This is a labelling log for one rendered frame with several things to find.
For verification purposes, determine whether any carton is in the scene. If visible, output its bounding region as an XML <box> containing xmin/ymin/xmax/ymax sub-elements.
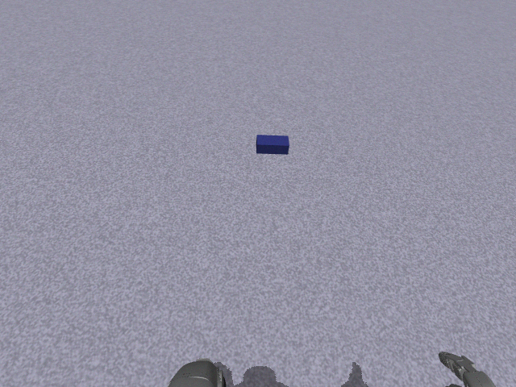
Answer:
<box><xmin>256</xmin><ymin>135</ymin><xmax>289</xmax><ymax>155</ymax></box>

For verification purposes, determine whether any right robot hand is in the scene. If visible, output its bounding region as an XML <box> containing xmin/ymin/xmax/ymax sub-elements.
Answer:
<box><xmin>439</xmin><ymin>352</ymin><xmax>496</xmax><ymax>387</ymax></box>

